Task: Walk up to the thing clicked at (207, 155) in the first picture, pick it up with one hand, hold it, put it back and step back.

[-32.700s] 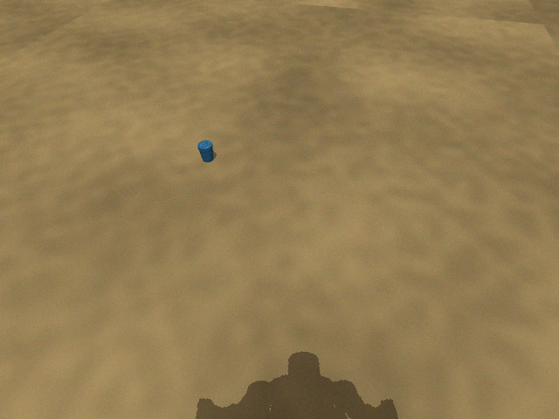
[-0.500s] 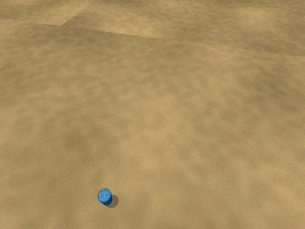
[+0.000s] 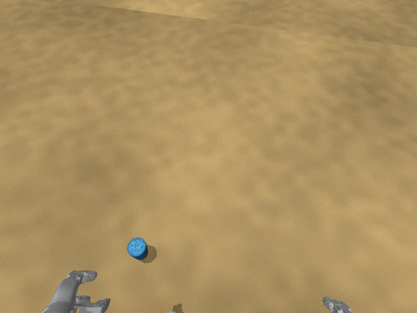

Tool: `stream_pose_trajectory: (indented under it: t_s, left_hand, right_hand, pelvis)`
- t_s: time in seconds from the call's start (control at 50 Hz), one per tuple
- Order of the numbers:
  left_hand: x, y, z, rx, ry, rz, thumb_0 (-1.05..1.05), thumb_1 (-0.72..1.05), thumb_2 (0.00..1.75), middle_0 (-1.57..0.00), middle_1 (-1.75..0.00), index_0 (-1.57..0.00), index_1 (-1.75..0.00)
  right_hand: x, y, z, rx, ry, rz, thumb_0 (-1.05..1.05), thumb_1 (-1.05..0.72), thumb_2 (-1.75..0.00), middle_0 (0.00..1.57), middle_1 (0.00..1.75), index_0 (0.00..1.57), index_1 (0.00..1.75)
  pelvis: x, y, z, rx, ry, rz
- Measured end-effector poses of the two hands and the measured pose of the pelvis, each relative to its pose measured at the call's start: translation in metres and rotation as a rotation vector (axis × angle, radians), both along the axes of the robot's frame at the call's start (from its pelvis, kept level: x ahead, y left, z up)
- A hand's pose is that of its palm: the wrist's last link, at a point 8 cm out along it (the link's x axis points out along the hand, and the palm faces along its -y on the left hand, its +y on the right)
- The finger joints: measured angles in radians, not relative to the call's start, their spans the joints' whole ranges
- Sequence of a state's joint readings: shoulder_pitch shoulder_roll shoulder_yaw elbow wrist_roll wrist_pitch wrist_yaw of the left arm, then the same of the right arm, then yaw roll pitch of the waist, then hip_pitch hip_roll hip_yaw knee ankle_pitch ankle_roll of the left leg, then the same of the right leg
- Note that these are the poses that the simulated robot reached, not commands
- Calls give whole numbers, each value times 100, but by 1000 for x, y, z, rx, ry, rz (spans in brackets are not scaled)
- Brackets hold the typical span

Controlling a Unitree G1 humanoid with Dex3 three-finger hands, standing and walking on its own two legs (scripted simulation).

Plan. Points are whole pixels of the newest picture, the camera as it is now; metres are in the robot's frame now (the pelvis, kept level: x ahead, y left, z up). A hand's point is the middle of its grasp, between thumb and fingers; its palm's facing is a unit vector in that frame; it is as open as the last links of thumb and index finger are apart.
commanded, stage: rise first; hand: left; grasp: from above
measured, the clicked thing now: (139, 250) +0.43 +0.31 -0.70
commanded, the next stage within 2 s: none
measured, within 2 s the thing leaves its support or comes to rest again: neither
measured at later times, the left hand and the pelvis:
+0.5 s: hand out of the picture +0.14 +0.27 -0.20, palm faces -0.16 -0.88 -0.46, open 14.1 cm; pelvis +0.00 +0.01 -0.06, yaw +0 degrees
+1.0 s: hand (99, 305) +0.19 +0.31 -0.33, palm faces -0.41 -0.63 -0.66, open 14.1 cm; pelvis -0.05 +0.01 -0.19, yaw -2 degrees
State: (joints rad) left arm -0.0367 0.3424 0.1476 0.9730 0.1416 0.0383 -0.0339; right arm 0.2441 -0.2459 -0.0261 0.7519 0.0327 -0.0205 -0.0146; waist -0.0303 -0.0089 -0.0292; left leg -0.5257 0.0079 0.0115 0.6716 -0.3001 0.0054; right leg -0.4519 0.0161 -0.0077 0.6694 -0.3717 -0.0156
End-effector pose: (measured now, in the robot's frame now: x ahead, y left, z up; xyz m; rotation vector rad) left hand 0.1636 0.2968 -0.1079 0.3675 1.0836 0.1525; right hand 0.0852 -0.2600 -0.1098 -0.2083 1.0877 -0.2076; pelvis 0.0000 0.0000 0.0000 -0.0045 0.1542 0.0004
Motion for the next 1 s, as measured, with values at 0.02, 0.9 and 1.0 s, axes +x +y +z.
stream_pose_trajectory:
  t_s: [0.02, 0.9, 1.0]
  left_hand:
    - [-1, 0, -1, 9, 10, -4, 1, 17, 91, -12, -91, -14, -88]
    - [-6, 39, -131, 275, 27, -312, 0, -53, 95, -9, -108, -9, -106]
    - [32, 39, -174, 347, -68, -485, 0, -53, 96, -8, -109, -8, -108]
  right_hand:
    - [0, 1, -1, 4, -6, -3, 1, -92, -90, 20, 30, 21, 30]
    - [61, 17, -111, -58, -272, 179, 1, -91, -90, 21, 30, 21, 30]
    - [49, 5, -169, -71, -215, 184, 1, -90, -90, 21, 30, 21, 30]
  pelvis:
    - [1, 1, -2, -1, 6, -1]
    - [-33, 11, -143, -38, 302, -3]
    - [-48, 10, -192, -42, 373, -12]
